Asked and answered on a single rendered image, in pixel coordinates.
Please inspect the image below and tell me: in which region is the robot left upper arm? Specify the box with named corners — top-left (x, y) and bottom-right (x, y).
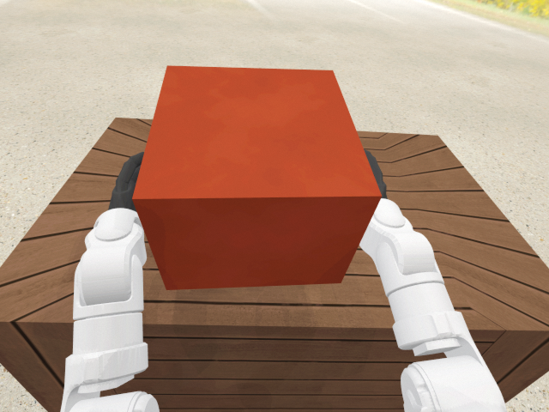
top-left (70, 391), bottom-right (160, 412)

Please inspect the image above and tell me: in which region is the pedestal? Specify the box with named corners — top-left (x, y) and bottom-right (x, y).
top-left (0, 118), bottom-right (549, 412)

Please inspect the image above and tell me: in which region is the carton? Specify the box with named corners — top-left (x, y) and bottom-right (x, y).
top-left (132, 65), bottom-right (382, 290)

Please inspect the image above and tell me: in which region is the left robot hand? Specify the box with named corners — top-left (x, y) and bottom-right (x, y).
top-left (108, 152), bottom-right (144, 212)

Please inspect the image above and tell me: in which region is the right robot hand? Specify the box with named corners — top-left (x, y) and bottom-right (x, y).
top-left (364, 149), bottom-right (388, 199)

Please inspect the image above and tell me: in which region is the robot right upper arm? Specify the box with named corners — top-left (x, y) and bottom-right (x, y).
top-left (401, 355), bottom-right (505, 412)

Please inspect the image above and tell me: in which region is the left robot forearm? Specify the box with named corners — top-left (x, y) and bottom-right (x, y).
top-left (60, 208), bottom-right (148, 412)

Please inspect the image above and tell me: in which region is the right robot forearm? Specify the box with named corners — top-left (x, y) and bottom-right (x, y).
top-left (359, 198), bottom-right (507, 412)

